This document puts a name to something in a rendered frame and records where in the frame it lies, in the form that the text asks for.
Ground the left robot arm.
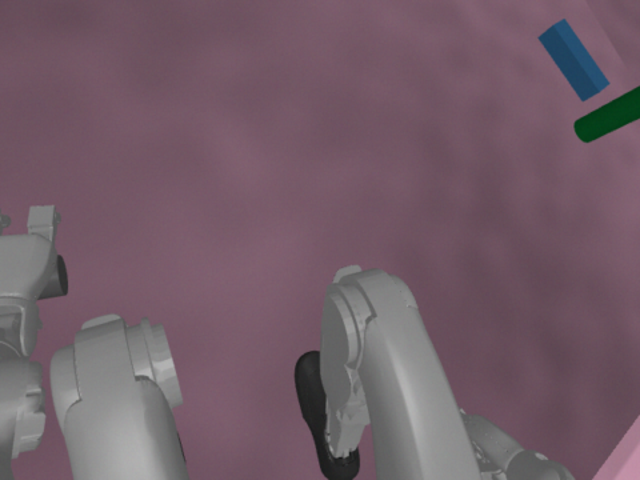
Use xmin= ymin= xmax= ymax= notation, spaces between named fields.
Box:
xmin=0 ymin=296 xmax=46 ymax=480

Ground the right robot foot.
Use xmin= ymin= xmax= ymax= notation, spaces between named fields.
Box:
xmin=295 ymin=351 xmax=360 ymax=480

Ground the right robot arm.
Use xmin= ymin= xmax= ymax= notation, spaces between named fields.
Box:
xmin=506 ymin=450 xmax=576 ymax=480

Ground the left robot hand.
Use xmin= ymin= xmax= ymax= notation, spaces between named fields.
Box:
xmin=0 ymin=205 xmax=61 ymax=330

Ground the right robot hand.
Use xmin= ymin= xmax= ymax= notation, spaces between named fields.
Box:
xmin=458 ymin=407 xmax=526 ymax=480

